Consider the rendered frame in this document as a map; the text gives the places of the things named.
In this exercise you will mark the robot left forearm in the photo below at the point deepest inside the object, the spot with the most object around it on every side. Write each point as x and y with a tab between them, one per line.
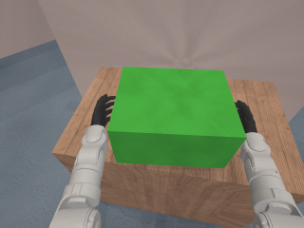
83	190

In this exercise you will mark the pedestal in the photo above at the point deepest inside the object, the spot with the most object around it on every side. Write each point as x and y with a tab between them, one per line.
220	196

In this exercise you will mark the robot right forearm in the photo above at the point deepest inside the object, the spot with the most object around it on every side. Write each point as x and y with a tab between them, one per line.
268	191

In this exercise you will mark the right robot upper arm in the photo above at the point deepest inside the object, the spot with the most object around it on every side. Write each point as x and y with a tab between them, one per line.
276	220

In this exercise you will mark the left robot hand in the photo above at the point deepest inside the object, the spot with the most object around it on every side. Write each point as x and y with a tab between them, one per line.
100	111

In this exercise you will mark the right robot hand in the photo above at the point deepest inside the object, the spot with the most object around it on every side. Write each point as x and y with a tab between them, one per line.
246	117

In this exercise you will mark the left robot upper arm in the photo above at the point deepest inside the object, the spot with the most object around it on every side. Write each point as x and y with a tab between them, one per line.
77	218

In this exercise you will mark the carton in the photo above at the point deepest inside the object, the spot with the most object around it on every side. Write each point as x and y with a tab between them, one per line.
176	117

